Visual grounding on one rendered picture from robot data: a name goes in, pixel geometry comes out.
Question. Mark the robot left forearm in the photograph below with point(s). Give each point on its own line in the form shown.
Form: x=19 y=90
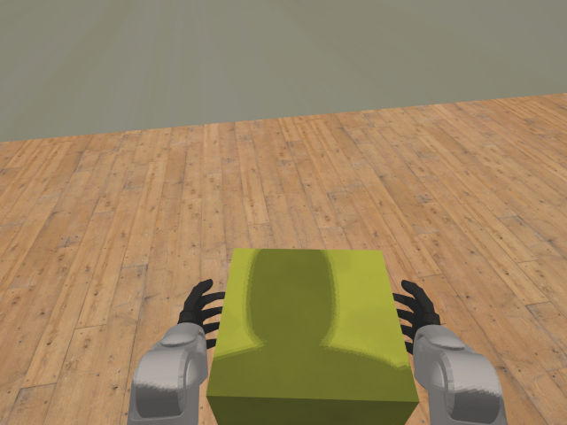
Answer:
x=165 y=385

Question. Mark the carton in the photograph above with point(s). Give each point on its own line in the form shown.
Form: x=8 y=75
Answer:
x=310 y=337

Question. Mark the robot right forearm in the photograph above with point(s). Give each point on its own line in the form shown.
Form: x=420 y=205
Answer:
x=463 y=386

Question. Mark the left robot hand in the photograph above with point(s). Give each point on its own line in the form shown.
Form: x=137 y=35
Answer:
x=195 y=303

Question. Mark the right robot hand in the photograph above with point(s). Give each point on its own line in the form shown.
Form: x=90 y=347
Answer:
x=423 y=311

